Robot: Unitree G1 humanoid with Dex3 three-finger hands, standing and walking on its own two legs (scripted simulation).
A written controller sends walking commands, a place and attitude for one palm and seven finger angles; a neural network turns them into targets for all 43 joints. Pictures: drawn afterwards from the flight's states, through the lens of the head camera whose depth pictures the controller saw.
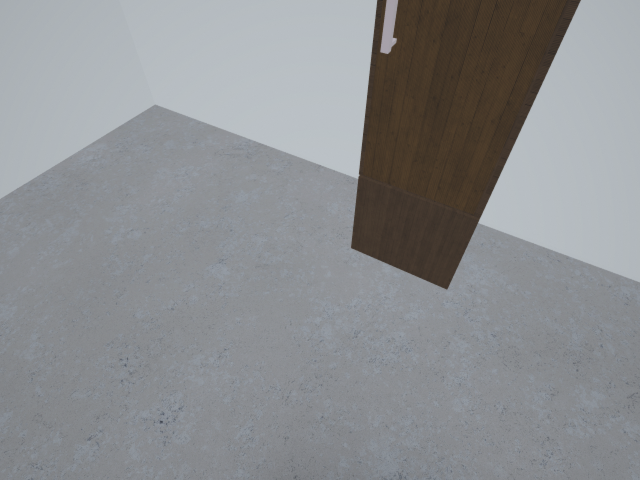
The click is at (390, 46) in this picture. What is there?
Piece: cupboard door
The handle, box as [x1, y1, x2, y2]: [380, 0, 397, 53]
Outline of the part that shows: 397,0 386,1 380,50 381,52 387,53 396,40 396,38 392,37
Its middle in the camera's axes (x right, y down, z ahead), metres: +0.16 -0.50 +0.89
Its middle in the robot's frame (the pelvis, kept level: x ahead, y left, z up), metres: +1.03 -0.12 +0.14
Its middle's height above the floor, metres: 0.92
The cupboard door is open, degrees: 0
